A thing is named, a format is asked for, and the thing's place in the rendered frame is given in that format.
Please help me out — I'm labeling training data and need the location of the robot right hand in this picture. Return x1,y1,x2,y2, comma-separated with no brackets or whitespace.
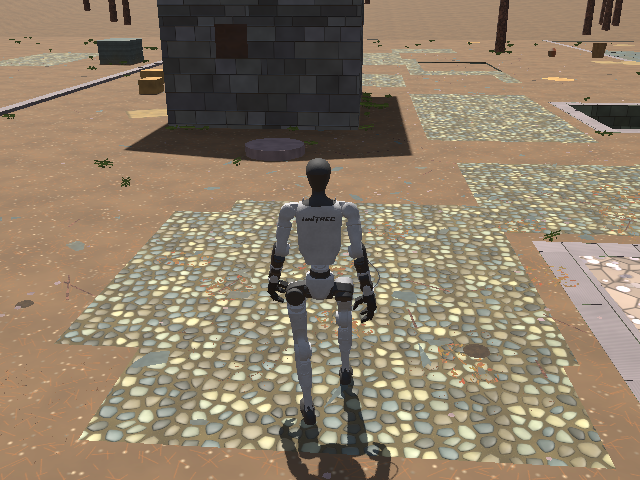
353,293,377,323

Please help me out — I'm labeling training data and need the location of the robot right foot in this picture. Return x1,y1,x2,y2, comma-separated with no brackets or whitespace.
339,365,353,385

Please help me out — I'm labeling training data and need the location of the robot right shin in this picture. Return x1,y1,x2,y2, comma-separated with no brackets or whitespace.
338,311,352,372

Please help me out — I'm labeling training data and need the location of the robot right upper arm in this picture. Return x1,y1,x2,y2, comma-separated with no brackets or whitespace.
339,201,364,259

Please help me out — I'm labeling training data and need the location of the robot left hand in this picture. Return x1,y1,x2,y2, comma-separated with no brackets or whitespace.
267,280,288,303

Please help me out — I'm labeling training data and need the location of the robot left upper arm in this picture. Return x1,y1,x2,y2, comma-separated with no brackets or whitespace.
274,202,298,257

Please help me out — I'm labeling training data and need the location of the robot left forearm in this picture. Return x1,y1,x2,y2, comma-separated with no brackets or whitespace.
268,242,285,283

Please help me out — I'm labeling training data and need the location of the robot right forearm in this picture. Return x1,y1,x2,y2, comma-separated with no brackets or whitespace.
354,243,374,296

